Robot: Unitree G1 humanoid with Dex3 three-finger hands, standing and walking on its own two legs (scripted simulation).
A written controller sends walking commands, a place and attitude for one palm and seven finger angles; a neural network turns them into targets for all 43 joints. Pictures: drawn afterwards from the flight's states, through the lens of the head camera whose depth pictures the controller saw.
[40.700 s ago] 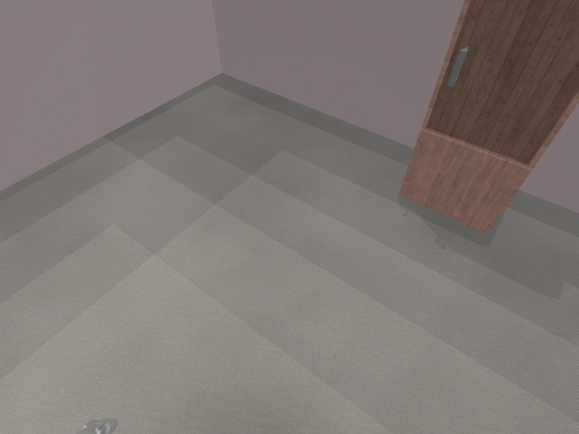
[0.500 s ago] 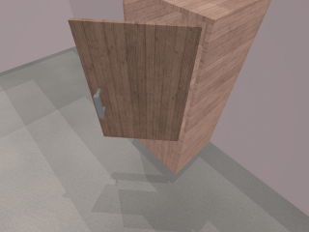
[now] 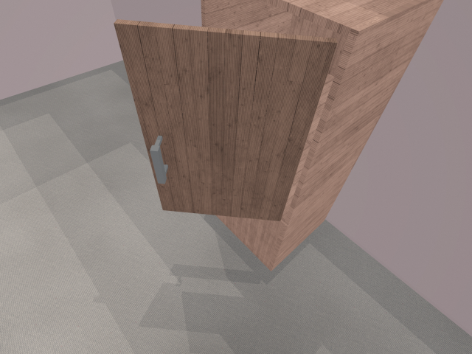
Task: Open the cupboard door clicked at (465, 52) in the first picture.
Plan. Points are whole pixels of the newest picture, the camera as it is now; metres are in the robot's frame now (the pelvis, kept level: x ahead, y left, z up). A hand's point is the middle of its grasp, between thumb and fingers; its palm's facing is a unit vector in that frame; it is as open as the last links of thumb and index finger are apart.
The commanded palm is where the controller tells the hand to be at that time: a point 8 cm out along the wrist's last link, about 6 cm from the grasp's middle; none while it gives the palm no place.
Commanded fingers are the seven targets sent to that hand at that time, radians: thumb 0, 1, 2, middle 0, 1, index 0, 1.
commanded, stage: come to a stop and stand still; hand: left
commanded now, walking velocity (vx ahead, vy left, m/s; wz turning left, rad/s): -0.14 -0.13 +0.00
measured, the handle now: (160, 160) +0.55 +0.24 -0.06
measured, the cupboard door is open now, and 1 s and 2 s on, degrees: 43 43 43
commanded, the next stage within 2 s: look again from close up in 0.86 s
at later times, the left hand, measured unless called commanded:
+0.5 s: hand out of the picture +0.09 +0.17 -0.15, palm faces +0.03 -0.97 -0.23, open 7.4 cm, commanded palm none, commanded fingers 0.00 0.90 0.90 -0.20 -0.30 -0.20 -0.30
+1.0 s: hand out of the picture +0.01 +0.18 -0.15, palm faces +0.05 -0.96 -0.29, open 7.4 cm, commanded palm none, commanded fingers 0.00 0.90 0.90 -0.20 -0.30 -0.20 -0.30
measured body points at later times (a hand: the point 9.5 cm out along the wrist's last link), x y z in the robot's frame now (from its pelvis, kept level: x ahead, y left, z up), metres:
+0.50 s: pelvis +0.01 -0.02 +0.01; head +0.02 -0.02 +0.46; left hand +0.09 +0.22 -0.13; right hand +0.06 -0.26 -0.14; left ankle -0.03 +0.10 -0.73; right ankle +0.02 -0.12 -0.73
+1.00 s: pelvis -0.01 -0.04 +0.01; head +0.01 -0.04 +0.46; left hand +0.01 +0.23 -0.13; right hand +0.05 -0.29 -0.14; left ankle -0.03 +0.10 -0.73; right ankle +0.02 -0.12 -0.73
